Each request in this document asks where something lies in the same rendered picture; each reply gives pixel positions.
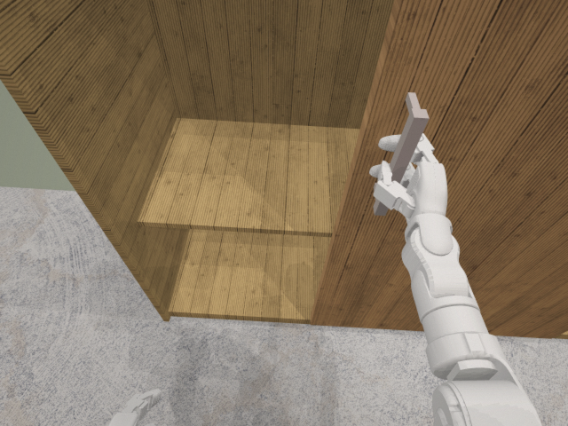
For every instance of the right robot upper arm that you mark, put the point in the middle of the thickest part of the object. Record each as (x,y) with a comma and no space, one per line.
(481,403)

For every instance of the right robot hand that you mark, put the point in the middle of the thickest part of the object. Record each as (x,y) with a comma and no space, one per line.
(426,184)

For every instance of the handle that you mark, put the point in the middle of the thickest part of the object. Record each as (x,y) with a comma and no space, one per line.
(411,134)

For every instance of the right robot forearm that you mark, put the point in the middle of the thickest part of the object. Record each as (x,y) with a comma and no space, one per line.
(459,345)

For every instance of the left robot hand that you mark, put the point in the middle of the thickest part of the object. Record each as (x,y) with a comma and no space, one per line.
(136,408)

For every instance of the wardrobe door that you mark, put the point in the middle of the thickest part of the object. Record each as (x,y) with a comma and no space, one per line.
(493,77)

